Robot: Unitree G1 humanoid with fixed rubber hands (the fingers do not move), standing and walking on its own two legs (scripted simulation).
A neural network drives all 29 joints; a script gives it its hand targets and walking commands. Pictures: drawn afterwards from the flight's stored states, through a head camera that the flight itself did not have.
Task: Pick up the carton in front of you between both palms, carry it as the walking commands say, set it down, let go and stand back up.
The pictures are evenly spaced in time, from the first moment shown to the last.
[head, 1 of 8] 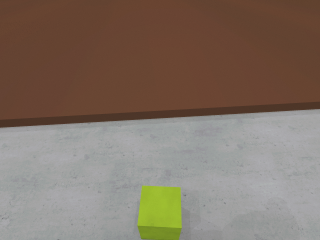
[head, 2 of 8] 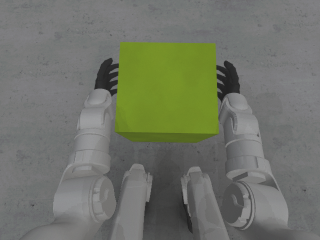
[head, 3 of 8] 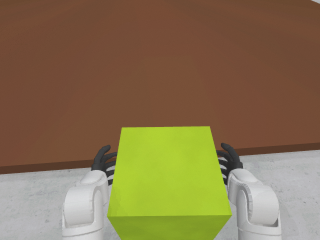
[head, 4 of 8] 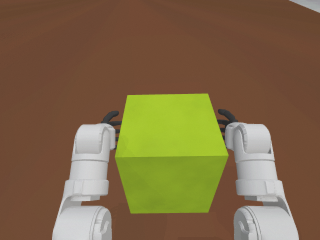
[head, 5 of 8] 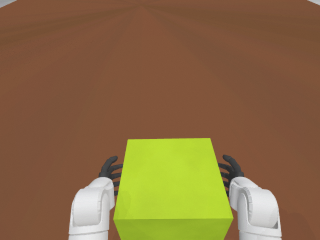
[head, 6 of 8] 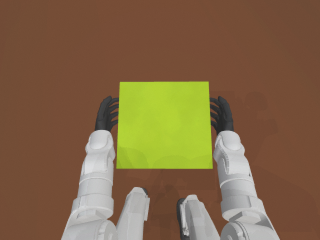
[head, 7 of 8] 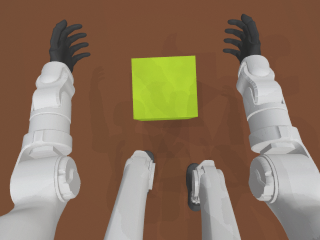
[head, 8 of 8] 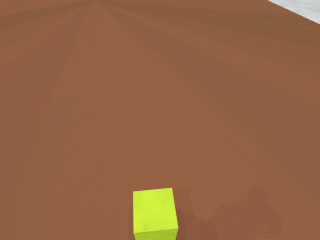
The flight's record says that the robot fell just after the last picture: no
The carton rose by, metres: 0.86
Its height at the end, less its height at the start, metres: +0.10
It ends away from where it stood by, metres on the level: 2.62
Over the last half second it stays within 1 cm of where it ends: yes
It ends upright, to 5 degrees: yes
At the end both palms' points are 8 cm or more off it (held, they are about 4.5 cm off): yes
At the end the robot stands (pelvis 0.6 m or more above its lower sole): yes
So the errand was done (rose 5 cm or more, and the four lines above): yes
